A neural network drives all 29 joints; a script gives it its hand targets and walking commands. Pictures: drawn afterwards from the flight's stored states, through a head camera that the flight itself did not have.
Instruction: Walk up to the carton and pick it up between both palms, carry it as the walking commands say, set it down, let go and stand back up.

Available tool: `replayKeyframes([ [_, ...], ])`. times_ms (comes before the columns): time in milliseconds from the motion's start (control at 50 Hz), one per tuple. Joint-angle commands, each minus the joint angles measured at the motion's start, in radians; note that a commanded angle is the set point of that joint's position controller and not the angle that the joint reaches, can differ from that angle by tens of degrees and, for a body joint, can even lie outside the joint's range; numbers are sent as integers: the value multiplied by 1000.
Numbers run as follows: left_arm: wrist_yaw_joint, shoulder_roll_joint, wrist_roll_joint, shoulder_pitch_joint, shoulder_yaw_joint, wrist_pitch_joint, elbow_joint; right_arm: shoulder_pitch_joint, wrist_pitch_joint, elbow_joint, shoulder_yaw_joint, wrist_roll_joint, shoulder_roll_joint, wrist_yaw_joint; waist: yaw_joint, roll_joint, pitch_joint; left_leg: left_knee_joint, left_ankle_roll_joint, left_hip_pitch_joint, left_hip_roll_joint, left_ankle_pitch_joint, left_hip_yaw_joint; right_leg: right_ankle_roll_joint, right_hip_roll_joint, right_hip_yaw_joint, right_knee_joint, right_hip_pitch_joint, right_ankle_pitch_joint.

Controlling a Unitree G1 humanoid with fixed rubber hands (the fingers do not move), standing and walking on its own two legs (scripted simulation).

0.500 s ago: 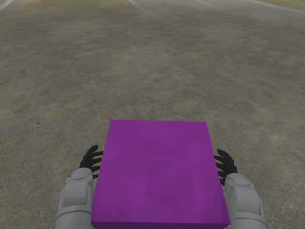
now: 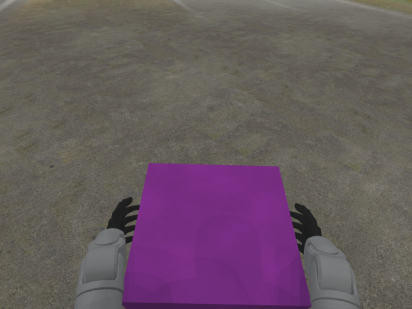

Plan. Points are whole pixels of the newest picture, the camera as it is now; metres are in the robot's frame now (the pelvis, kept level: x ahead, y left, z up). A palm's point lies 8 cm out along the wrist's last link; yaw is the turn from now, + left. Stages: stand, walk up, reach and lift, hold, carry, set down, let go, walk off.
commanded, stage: hold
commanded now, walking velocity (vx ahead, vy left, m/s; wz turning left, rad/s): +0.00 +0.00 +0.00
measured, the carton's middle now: (211, 245) +0.30 +0.00 -0.03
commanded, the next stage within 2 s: carry in 0.66 s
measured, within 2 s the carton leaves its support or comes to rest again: neither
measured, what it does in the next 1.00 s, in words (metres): shifts its weight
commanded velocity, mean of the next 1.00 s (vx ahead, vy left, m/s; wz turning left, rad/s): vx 0.00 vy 0.11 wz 0.00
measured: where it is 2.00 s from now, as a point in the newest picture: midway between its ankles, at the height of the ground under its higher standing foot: outside the picture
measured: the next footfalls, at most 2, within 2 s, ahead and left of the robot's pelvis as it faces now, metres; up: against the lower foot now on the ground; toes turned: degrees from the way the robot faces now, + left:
right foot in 1.12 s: +0.02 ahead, -0.03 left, +0.00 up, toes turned -6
left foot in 1.38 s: +0.00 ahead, +0.33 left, +0.00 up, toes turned +9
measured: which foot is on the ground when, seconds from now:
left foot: down 0.00-1.00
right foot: down 0.00-0.94, up 0.96-1.00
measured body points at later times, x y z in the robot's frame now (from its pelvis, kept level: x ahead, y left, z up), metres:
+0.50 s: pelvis +0.00 +0.00 +0.00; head -0.04 +0.00 +0.45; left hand +0.28 +0.19 +0.03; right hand +0.28 -0.19 +0.03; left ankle +0.00 +0.12 -0.75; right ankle +0.00 -0.12 -0.75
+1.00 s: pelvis -0.01 +0.06 -0.03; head -0.01 +0.06 +0.42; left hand +0.24 +0.27 +0.05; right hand +0.27 -0.11 +0.06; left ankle +0.00 +0.15 -0.75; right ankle -0.01 -0.09 -0.74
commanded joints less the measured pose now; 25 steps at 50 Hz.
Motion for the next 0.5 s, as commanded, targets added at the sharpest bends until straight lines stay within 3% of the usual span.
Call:
replayKeyframes([
  [0, -222, -819, -260, -494, -625, -25, -59, -507, -39, -79, 610, 251, 799, 197, 0, 8, -216, -18, -10, 55, -39, 193, 22, 2, 50, -28, -19, 34, 195],
  [480, -228, -808, -258, -509, -617, -31, -49, -516, -40, -70, 607, 248, 806, 190, 4, 3, -216, -13, -7, 36, -42, 167, 25, 5, 44, -24, -16, 38, 190],
])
